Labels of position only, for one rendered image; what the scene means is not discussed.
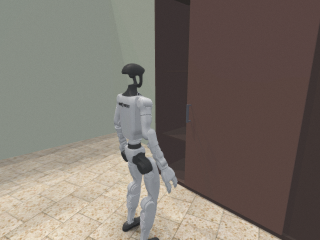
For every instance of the right robot forearm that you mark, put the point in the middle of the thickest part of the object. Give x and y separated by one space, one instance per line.
157 154

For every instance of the left robot foot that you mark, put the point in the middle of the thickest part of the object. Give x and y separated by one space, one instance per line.
126 226

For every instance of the right robot hand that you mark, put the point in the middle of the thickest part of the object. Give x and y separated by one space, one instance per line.
167 175

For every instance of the handle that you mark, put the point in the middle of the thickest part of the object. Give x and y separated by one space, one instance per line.
187 113

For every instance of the robot left upper arm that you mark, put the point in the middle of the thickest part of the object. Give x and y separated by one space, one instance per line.
117 112

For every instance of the left robot hand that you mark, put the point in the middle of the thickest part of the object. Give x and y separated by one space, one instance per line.
122 146

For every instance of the left robot forearm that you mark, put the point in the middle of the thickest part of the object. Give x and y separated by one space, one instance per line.
121 138

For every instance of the robot torso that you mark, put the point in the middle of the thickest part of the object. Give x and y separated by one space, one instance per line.
130 122

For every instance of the robot right upper arm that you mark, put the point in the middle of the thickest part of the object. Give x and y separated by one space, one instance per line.
145 105

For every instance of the wardrobe door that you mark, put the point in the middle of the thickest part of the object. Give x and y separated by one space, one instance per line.
249 68
302 219

